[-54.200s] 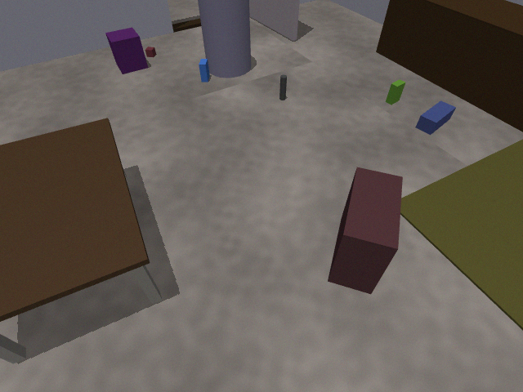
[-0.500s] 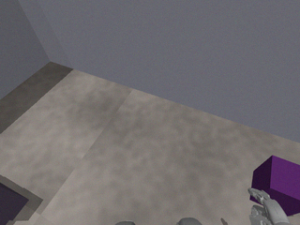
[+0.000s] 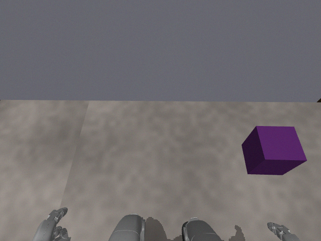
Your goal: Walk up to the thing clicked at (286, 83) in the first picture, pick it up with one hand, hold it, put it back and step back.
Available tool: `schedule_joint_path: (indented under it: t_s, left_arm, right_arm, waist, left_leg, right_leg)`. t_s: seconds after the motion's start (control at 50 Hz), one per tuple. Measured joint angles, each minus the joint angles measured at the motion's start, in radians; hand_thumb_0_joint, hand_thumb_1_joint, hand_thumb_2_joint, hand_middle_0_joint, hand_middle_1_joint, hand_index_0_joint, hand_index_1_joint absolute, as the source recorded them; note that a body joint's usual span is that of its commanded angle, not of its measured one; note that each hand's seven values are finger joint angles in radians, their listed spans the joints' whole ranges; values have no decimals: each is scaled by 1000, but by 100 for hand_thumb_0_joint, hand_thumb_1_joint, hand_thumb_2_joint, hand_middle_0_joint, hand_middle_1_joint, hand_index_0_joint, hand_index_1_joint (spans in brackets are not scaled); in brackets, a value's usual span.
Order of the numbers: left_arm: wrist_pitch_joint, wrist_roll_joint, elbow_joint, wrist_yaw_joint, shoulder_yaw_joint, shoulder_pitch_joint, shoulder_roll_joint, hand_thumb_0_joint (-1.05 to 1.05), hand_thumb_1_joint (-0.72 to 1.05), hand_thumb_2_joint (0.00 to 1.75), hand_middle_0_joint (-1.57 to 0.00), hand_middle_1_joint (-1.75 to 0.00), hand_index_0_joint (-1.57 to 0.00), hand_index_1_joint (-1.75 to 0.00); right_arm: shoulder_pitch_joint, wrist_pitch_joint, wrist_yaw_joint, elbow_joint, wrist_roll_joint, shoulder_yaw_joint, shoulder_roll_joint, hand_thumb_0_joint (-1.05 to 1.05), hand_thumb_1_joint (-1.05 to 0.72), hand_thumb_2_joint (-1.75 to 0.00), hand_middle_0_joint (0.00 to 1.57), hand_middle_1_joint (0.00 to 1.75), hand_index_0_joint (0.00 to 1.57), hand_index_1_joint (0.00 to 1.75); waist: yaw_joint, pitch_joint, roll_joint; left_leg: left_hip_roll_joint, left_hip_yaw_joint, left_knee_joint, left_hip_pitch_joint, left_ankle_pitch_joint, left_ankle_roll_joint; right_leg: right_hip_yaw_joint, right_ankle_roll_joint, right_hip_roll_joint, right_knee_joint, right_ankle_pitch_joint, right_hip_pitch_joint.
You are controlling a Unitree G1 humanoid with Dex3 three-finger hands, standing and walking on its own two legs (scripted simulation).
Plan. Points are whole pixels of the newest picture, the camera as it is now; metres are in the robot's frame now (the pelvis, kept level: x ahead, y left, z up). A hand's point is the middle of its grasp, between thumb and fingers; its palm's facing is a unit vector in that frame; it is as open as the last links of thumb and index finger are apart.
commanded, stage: walk up
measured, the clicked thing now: out of the picture -0.49 -1.39 -0.67
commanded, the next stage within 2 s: none
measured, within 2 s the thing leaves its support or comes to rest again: neither
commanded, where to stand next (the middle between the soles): +0.06 -0.05 m, yaw -36 degrees
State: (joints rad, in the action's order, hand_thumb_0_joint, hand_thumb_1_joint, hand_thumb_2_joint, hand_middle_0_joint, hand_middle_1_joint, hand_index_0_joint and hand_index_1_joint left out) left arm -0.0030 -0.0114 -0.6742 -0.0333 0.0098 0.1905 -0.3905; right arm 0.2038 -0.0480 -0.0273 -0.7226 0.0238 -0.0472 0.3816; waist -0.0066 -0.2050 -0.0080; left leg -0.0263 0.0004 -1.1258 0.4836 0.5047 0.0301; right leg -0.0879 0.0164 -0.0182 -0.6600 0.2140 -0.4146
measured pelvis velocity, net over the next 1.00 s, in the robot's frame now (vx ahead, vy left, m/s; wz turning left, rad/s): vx -0.02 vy -0.01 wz -0.58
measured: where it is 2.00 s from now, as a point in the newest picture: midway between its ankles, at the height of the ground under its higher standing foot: outside the picture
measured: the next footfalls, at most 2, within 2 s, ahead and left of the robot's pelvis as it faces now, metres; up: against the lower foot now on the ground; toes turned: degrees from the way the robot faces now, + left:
left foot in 0.08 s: +0.08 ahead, +0.18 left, +0.00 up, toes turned -4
right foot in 0.48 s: -0.04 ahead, -0.16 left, +0.00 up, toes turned -20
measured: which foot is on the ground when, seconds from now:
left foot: up 0.00-0.06, down 0.08-0.50, up 0.52-0.78, down 0.80-1.00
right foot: down 0.00-0.10, up 0.12-0.46, down 0.48-0.84, up 0.86-1.00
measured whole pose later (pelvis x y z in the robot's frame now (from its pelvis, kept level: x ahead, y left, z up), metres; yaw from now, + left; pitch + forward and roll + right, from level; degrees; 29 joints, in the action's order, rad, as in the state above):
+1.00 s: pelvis -0.02 -0.01 +0.00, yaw -33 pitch -2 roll +0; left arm 0.00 0.00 -0.86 0.00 0.04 0.27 -0.41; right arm 0.24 0.01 -0.03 -0.84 -0.04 -0.04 0.37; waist -0.02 -0.11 0.01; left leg -0.07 0.14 -0.68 0.35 0.29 -0.02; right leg -0.05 0.01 -0.03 -0.99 0.45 -0.45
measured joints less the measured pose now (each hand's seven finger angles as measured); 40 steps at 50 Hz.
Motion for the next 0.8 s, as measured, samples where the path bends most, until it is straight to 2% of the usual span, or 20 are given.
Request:
schedule_joint_path:
  t_s: [0.06, 0.08, 0.1, 0.14, 0.18, 0.22, 0.26, 0.34, 0.4, 0.44, 0.46, 0.48, 0.5, 0.52, 0.54, 0.58, 0.62, 0.68, 0.74, 0.8]
  left_arm:
    - [-25, -20, 21, 24, -8, 5, 10, 0, 90, 90, -21, -30, -20, -30]
    - [-37, -22, 29, 33, -7, 5, 8, 0, 90, 90, -21, -30, -20, -30]
    - [-49, -23, 30, 39, -1, -4, -2, 0, 90, 90, -21, -30, -20, -30]
    - [-76, -32, 22, 41, 20, -23, -10, 1, 90, 90, -21, -30, -20, -30]
    - [-91, -41, 16, 49, 31, -25, -20, 1, 90, 90, -21, -30, -20, -30]
    - [-94, -43, 9, 70, 50, -20, -46, 1, 91, 90, -20, -30, -20, -30]
    - [-100, -36, 4, 91, 77, -12, -72, 1, 91, 90, -20, -30, -20, -30]
    - [-104, -21, -16, 122, 111, 19, -99, 1, 91, 90, -20, -29, -20, -30]
    - [-100, -16, -49, 132, 114, 47, -95, 1, 91, 90, -20, -29, -20, -30]
    - [-87, -13, -75, 133, 108, 63, -88, 1, 91, 90, -20, -29, -20, -30]
    - [-77, -12, -89, 130, 105, 70, -84, 1, 91, 90, -20, -29, -20, -30]
    - [-63, -12, -104, 125, 103, 73, -75, 1, 91, 90, -20, -29, -20, -30]
    - [-50, -15, -121, 118, 100, 66, -55, 1, 91, 90, -20, -29, -20, -30]
    - [-38, -19, -127, 113, 95, 66, -40, 1, 91, 90, -20, -29, -20, -30]
    - [-29, -23, -124, 107, 89, 75, -31, 1, 91, 90, -20, -29, -20, -30]
    - [-22, -24, -116, 102, 77, 102, -19, 1, 91, 90, -20, -29, -20, -30]
    - [-22, -19, -117, 93, 64, 120, -6, 1, 91, 90, -20, -29, -20, -30]
    - [-10, -12, -124, 77, 53, 134, -5, 1, 90, 90, -21, -30, -20, -30]
    - [2, -9, -131, 63, 46, 144, -11, 1, 90, 90, -21, -30, -20, -30]
    - [0, -2, -143, 52, 36, 136, -19, 1, 90, 90, -21, -30, -20, -30]
  right_arm:
    - [-7, 24, 15, 14, -3, 0, 8, 1, -90, -90, 20, 30, 21, 30]
    - [-3, 38, 23, 18, -7, -3, 11, 1, -90, -90, 20, 30, 21, 30]
    - [-5, 53, 34, 12, -16, -8, 3, 1, -90, -90, 20, 30, 21, 30]
    - [6, 62, 51, 5, -30, -4, -8, 1, -90, -90, 20, 30, 21, 30]
    - [13, 56, 56, -7, -34, 2, -3, 1, -90, -90, 20, 30, 21, 30]
    - [21, 57, 69, -16, -36, -3, -6, 1, -90, -90, 21, 30, 21, 30]
    - [40, 67, 78, -21, -38, -7, -1, 1, -90, -90, 21, 30, 21, 30]
    - [83, 90, 77, -33, -44, -20, 46, 1, -90, -90, 21, 30, 21, 30]
    - [112, 99, 68, -31, -54, -33, 100, 1, -90, -90, 21, 30, 21, 30]
    - [121, 98, 60, -28, -58, -42, 136, 1, -90, -90, 21, 30, 21, 30]
    - [123, 96, 57, -27, -59, -46, 151, 1, -90, -90, 21, 30, 21, 30]
    - [122, 91, 53, -29, -59, -51, 167, 1, -90, -90, 21, 30, 21, 30]
    - [121, 83, 52, -35, -57, -58, 183, 1, -90, -90, 20, 30, 21, 30]
    - [123, 72, 54, -46, -54, -64, 189, 1, -90, -90, 20, 30, 21, 30]
    - [124, 58, 56, -61, -47, -62, 181, 1, -90, -90, 20, 30, 21, 30]
    - [115, 40, 57, -93, -37, -48, 154, 1, -90, -90, 20, 30, 21, 30]
    - [109, 49, 48, -108, -30, -31, 131, 1, -90, -90, 20, 30, 20, 30]
    - [111, 68, 34, -111, -36, -5, 95, 1, -90, -90, 20, 30, 21, 30]
    - [108, 69, 22, -114, -45, 11, 65, 1, -90, -90, 20, 30, 21, 30]
    - [107, 75, 16, -114, -46, 12, 46, 1, -90, -90, 20, 30, 21, 30]
  waist:
    - [9, 27, 11]
    - [9, 35, 15]
    - [9, 32, 46]
    - [20, 29, 78]
    - [16, 27, 63]
    - [15, 25, 66]
    - [18, 30, 76]
    - [19, 48, 80]
    - [11, 65, 67]
    - [1, 79, 50]
    - [-6, 87, 40]
    - [-13, 90, 19]
    - [-28, 78, -25]
    - [-39, 74, -55]
    - [-37, 84, -59]
    - [-9, 112, -42]
    - [6, 127, -46]
    - [16, 135, -48]
    - [23, 137, -47]
    - [14, 135, -41]
  left_leg:
    - [-14, -22, 237, -63, -99, -17]
    - [-12, -23, 344, -102, -157, -12]
    - [7, -1, 360, -118, -150, 1]
    - [7, 41, 319, -115, -123, -1]
    - [-33, 52, 310, -119, -117, -12]
    - [-65, 69, 344, -130, -138, -11]
    - [-89, 89, 385, -133, -165, -4]
    - [-132, 133, 435, -133, -196, 5]
    - [-166, 172, 431, -138, -191, 7]
    - [-195, 195, 407, -137, -176, 12]
    - [-210, 202, 386, -132, -166, 16]
    - [-232, 199, 354, -123, -150, 13]
    - [-263, 168, 312, -112, -131, -11]
    - [-265, 123, 255, -95, -87, -28]
    - [-232, 85, 190, -75, -35, -30]
    - [-152, 60, 100, -49, 33, -29]
    - [-106, 48, 78, -25, 16, -33]
    - [-70, 50, 115, -2, -55, -39]
    - [-44, 51, 194, -9, -79, -46]
    - [-14, 50, 334, -63, -149, -60]
  right_leg:
    - [-53, -25, -9, -68, 29, -39]
    - [-69, -32, -12, -112, 49, -60]
    - [-97, -20, -3, -166, 72, -80]
    - [-137, -8, -35, -303, 208, -126]
    - [-87, -20, -68, -469, 277, -169]
    - [-49, -25, -63, -595, 251, -198]
    - [-46, -21, -44, -634, 197, -204]
    - [-60, -30, 9, -519, 165, -145]
    - [-30, -36, 58, -361, 241, -72]
    - [7, -29, 76, -237, 275, -13]
    - [26, -23, 78, -160, 266, 24]
    - [41, -29, 67, -97, 198, 53]
    - [64, -40, 38, -89, 167, 72]
    - [81, -44, 20, -99, 169, 83]
    - [78, -42, 17, -114, 178, 81]
    - [37, -24, 17, -116, 181, 75]
    - [14, -11, 5, -82, 163, 88]
    - [-2, -7, -11, -57, 149, 102]
    - [-20, -13, -29, -65, 153, 100]
    - [-30, -28, -36, -112, 181, 79]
